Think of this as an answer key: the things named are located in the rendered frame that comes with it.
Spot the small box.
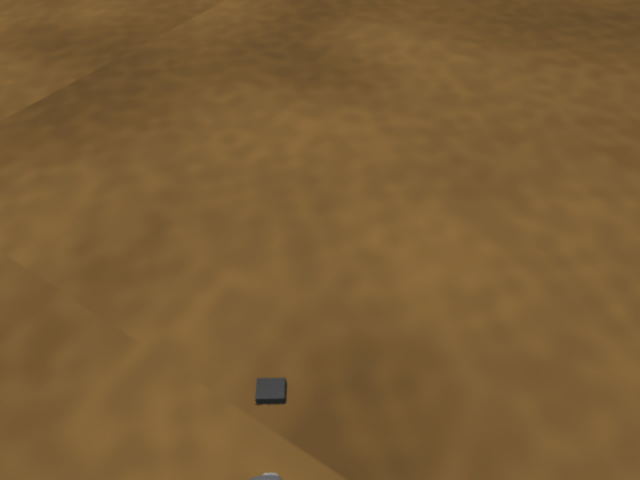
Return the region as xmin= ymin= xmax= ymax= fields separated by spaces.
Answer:
xmin=255 ymin=378 xmax=287 ymax=404

